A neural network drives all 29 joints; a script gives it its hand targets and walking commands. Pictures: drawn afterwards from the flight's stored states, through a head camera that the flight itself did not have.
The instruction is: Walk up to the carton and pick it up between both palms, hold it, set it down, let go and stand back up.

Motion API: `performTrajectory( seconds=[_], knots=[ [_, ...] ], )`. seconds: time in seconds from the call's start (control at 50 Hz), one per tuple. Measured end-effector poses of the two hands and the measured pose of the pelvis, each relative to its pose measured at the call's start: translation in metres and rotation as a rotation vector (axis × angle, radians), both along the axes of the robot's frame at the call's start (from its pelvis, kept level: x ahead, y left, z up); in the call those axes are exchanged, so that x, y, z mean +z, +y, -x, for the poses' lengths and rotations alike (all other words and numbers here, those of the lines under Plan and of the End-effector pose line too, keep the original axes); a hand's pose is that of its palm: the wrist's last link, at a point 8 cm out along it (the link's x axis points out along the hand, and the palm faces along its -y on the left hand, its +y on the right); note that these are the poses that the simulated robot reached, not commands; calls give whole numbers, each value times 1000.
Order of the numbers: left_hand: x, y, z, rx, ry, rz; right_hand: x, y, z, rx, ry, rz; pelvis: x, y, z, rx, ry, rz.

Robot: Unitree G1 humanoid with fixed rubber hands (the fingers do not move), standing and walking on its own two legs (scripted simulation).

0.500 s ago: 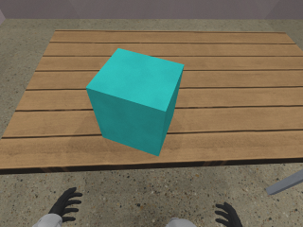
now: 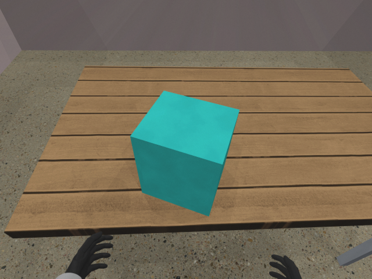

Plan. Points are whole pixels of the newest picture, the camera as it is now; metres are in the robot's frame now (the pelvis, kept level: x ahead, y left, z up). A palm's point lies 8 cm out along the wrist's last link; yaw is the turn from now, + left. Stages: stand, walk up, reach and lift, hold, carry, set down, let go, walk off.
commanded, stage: reach and lift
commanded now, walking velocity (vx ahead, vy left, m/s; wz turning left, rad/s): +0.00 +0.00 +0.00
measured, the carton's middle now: (186, 154) +0.42 +0.00 +0.01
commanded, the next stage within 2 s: none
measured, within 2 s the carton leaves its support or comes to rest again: neither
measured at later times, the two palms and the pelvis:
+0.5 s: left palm (59, 268) +0.17 +0.25 -0.02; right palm (274, 273) +0.16 -0.17 -0.03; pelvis +0.01 +0.02 +0.00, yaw +3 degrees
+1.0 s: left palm (61, 242) +0.21 +0.24 +0.01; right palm (265, 237) +0.21 -0.15 +0.01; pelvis +0.00 +0.03 +0.00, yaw +4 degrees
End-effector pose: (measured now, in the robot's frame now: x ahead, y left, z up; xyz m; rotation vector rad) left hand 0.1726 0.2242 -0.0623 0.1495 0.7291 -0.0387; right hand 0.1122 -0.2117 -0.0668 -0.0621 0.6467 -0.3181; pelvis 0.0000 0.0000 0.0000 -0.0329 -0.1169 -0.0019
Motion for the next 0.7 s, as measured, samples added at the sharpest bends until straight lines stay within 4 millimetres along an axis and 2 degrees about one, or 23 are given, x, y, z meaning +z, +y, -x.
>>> performTrajectory(
  seconds=[0.34, 0.7],
  knots=[
    [29, 20, 6, -24, -166, 51, 23, 33, -35, -36, -167, -23, 1, 18, -15, 35, -17, 26],
    [57, 24, -4, -40, -327, 114, 52, 56, -59, -71, -325, -25, -3, 26, -7, 60, -30, 36]
  ],
)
